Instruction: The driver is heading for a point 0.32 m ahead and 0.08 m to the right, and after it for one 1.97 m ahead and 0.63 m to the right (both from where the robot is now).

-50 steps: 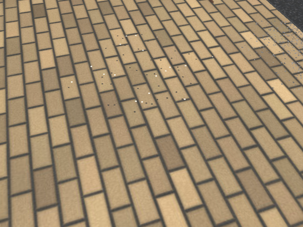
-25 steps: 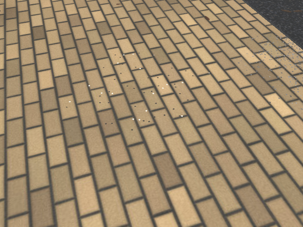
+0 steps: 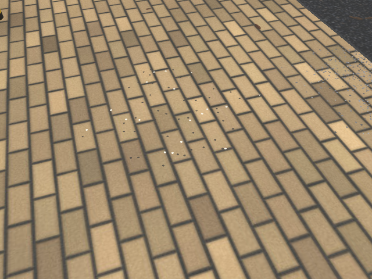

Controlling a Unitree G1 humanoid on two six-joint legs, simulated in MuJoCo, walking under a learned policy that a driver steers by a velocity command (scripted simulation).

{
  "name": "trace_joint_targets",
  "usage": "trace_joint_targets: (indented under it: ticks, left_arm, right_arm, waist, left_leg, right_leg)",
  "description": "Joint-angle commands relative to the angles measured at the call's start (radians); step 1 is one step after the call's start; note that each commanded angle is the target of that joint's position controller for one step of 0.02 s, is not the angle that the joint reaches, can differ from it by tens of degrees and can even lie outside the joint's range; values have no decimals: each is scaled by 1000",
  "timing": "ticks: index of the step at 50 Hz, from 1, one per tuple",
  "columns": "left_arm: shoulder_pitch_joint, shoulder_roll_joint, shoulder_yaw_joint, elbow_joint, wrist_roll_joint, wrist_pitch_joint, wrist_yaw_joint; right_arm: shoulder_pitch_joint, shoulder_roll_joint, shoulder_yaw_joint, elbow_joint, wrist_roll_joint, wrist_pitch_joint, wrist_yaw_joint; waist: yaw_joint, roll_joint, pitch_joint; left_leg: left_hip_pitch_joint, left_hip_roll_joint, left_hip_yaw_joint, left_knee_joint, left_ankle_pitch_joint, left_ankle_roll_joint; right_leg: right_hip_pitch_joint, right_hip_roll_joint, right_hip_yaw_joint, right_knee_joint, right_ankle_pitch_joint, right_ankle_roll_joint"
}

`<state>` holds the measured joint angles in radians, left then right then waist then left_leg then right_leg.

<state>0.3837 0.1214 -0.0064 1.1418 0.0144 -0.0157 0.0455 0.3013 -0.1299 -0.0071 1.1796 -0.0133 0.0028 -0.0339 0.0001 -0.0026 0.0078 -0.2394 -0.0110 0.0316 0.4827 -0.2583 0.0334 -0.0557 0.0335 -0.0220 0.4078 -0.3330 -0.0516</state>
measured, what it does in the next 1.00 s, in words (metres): walks ahead, turning right: left foot, then right foot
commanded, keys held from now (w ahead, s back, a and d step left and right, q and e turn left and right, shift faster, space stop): w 0.18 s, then w+e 0.82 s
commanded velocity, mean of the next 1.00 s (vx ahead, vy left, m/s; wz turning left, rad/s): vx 0.42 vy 0.00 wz -0.35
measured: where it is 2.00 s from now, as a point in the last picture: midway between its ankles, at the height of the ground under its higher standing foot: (254, 184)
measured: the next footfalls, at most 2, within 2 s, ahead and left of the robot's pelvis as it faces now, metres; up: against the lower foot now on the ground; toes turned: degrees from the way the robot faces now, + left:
left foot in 0.22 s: +0.15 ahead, +0.13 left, +0.00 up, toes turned +4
right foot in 0.72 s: +0.45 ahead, -0.05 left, +0.00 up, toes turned -20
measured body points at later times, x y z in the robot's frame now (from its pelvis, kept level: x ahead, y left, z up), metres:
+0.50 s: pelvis +0.19 +0.06 +0.00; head +0.21 +0.06 +0.45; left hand +0.29 +0.28 -0.15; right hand +0.11 -0.16 -0.14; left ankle +0.11 +0.12 -0.74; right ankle +0.25 -0.08 -0.66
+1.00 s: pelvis +0.46 -0.03 +0.00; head +0.48 -0.05 +0.45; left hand +0.56 +0.23 -0.13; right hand +0.52 -0.31 -0.11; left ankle +0.63 +0.11 -0.66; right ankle +0.42 -0.04 -0.74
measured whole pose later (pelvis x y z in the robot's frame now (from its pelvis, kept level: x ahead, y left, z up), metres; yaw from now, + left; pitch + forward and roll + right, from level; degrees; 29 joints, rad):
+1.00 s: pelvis +0.46 -0.03 +0.00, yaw -24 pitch +1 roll +0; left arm 0.36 0.23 0.08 0.97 0.00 -0.06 0.00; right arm 0.08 -0.22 -0.05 0.81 -0.05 -0.04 0.01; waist 0.05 0.02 0.05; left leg -0.67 0.14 -0.04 0.97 -0.16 -0.04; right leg -0.11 0.17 0.03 0.30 -0.20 -0.16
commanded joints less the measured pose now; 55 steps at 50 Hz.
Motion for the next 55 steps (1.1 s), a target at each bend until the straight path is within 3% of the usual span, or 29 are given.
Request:
trace_joint_targets:
  ticks: [1, 2, 4, 8, 10, 11, 12, 13, 14, 15, 16, 19, 24, 26, 29, 31, 33, 34, 35, 36, 37, 38, 39, 40, 42, 44, 46, 51, 55]
  left_arm:
    - [153, 152, 42, 6, -1, 7, 0]
    - [165, 151, 47, 8, 1, 3, 0]
    - [182, 152, 53, 9, 17, -14, -3]
    - [149, 164, 63, -5, 14, -43, -11]
    - [76, 165, 62, -26, 0, -50, -17]
    - [65, 147, 54, -35, 1, -61, -25]
    - [41, 73, 32, -86, -10, -69, -36]
    - [31, 103, 45, -107, 7, -65, -40]
    - [-13, 117, 52, -117, 19, -56, -45]
    - [-24, 94, 48, -119, 15, -58, -55]
    - [-10, 73, 49, -113, 8, -57, -59]
    - [7, 72, 60, -116, 18, -31, -68]
    - [-195, 69, 64, -208, 10, -12, -79]
    - [-284, 59, 57, -246, 9, -14, -86]
    - [-375, 60, 50, -292, 10, -14, -93]
    - [-346, 87, 60, -293, 13, -14, -90]
    - [-220, 123, 78, -261, 16, -15, -82]
    - [-124, 148, 91, -233, 18, -16, -80]
    - [-11, 179, 108, -199, 25, -21, -76]
    - [65, 254, 138, -189, 32, -21, -65]
    - [-5, 343, 155, -219, 27, -12, -66]
    - [0, 329, 150, -223, 9, 0, -61]
    - [-62, 280, 136, -225, 4, -2, -51]
    - [-103, 229, 122, -227, 2, -9, -50]
    - [-138, 195, 107, -233, -6, -34, -41]
    - [-103, 212, 105, -225, -15, -58, -40]
    - [-59, 241, 110, -221, -18, -65, -41]
    - [67, 244, 108, -222, -16, -54, -45]
    - [126, 252, 107, -230, -8, -49, -37]
  right_arm:
    - [-46, -51, -12, -70, -21, -8, 15]
    - [-80, -46, -11, -97, -27, -17, 21]
    - [-125, -70, -21, -142, -22, -40, 32]
    - [-123, -85, -39, -187, 0, -75, 51]
    - [59, -72, -51, -134, 9, -80, 51]
    - [210, -117, -74, -88, 7, -86, 41]
    - [371, -234, -104, -74, -10, -89, 26]
    - [412, -245, -103, -48, -11, -72, 25]
    - [270, -194, -86, -85, -13, -65, 22]
    - [151, -166, -77, -126, -9, -70, 25]
    - [90, -152, -69, -144, -7, -78, 26]
    - [112, -103, -45, -132, -4, -102, 15]
    - [180, -107, -33, -117, -8, -117, 5]
    - [179, -103, -28, -117, -6, -120, 1]
    - [207, -131, -31, -106, -3, -121, -10]
    - [210, -159, -38, -104, 0, -122, -18]
    - [187, -188, -50, -113, -4, -113, -27]
    - [169, -204, -58, -126, -7, -105, -24]
    - [144, -217, -64, -143, -6, -101, -13]
    - [122, -205, -66, -174, -4, -99, 1]
    - [162, -95, -51, -253, 6, -102, 25]
    - [31, -165, -57, -295, 4, -116, 35]
    - [-30, -176, -56, -322, 8, -130, 40]
    - [-17, -179, -59, -315, 8, -136, 36]
    - [17, -152, -56, -308, -24, -101, 31]
    - [14, -140, -55, -320, -38, -66, 37]
    - [-59, -144, -54, -356, -38, -49, 43]
    - [-280, -163, -51, -446, -30, -39, 52]
    - [-407, -163, -39, -503, -25, -46, 61]
  waist:
    - [49, -141, 234]
    - [58, -143, 268]
    - [63, -117, 271]
    - [26, -100, 205]
    - [-74, -67, 151]
    - [-138, 12, 77]
    - [-195, 260, -22]
    - [-168, 288, -34]
    - [-91, 117, 63]
    - [-52, 43, 116]
    - [-16, 26, 128]
    - [13, 48, 106]
    - [2, 70, 128]
    - [-5, 74, 150]
    - [-15, 78, 155]
    - [12, 87, 113]
    - [75, 119, 33]
    - [115, 133, -24]
    - [172, 116, -79]
    - [216, 13, -140]
    - [95, -228, -216]
    - [131, -68, -192]
    - [96, -10, -65]
    - [41, 79, 3]
    - [-23, 90, 21]
    - [-38, 59, 17]
    - [-23, 22, 32]
    - [63, -42, 39]
    - [105, -63, 42]
  left_leg:
    - [-224, -18, 52, 160, -189, 25]
    - [-284, 16, 47, 223, -160, 30]
    - [-395, 53, 21, 297, -177, 38]
    - [-283, 39, 48, 173, -113, 42]
    - [87, -34, 99, 19, 1, 48]
    - [331, -4, 30, -26, -4, 58]
    - [504, 280, -377, -224, -298, 128]
    - [452, 416, -656, -349, -365, 188]
    - [326, 402, -562, -333, -427, 165]
    - [218, 370, -451, -349, -327, 142]
    - [162, 329, -337, -365, -210, 115]
    - [166, 263, -122, -355, 96, 77]
    - [202, 233, 60, -338, 421, 63]
    - [185, 217, 116, -336, 481, 61]
    - [216, 235, 170, -316, 626, 62]
    - [278, 250, 206, -220, 909, 53]
    - [322, 266, 229, -25, 1138, 51]
    - [316, 277, 223, 128, 1141, 60]
    - [243, 269, 224, 341, 997, 62]
    - [63, 208, 236, 676, 616, 45]
    - [-368, -26, 119, 1050, -280, -6]
    - [-517, -2, -63, 1081, -199, 9]
    - [-554, 61, -78, 998, -95, 17]
    - [-488, 98, -72, 885, -40, 15]
    - [-348, 131, -79, 767, -32, -17]
    - [-322, 136, -61, 688, -37, -46]
    - [-365, 138, -38, 601, 26, -70]
    - [-489, 111, -24, 387, 211, -85]
    - [-517, 68, -22, 256, 239, -75]
  right_leg:
    - [-137, -269, 344, -278, -495, -150]
    - [-129, -319, 392, -299, -473, -181]
    - [-38, -349, 406, -297, -319, -209]
    - [1, -303, 277, -220, -13, -178]
    - [-199, -226, 169, -83, 144, -128]
    - [-325, -159, 98, 107, 242, -93]
    - [-516, -19, -40, 472, 62, -30]
    - [-612, 24, -2, 711, -207, -35]
    - [-637, -61, 66, 810, -126, -57]
    - [-617, -92, 84, 801, -17, -62]
    - [-577, -111, 85, 769, 45, -60]
    - [-560, -110, 48, 751, 119, -41]
    - [-678, -95, -22, 629, 240, -30]
    - [-646, -82, -60, 473, 289, -29]
    - [-553, -50, -137, 283, 299, -51]
    - [-466, -5, -173, 243, 267, -89]
    - [-342, 48, -187, 249, 184, -141]
    - [-246, 65, -173, 231, 143, -170]
    - [-89, 76, -136, 148, 139, -201]
    - [77, -66, 72, 62, -6, -257]
    - [339, -353, 671, -39, 20, -433]
    - [311, -358, 748, -167, -109, -434]
    - [189, -353, 627, -199, -89, -382]
    - [54, -314, 531, -217, 54, -328]
    - [-99, -223, 373, -213, 292, -278]
    - [-137, -175, 301, -208, 427, -267]
    - [-142, -147, 272, -213, 475, -247]
    - [-18, -124, 293, -191, 539, -170]
    - [89, -130, 327, -146, 605, -171]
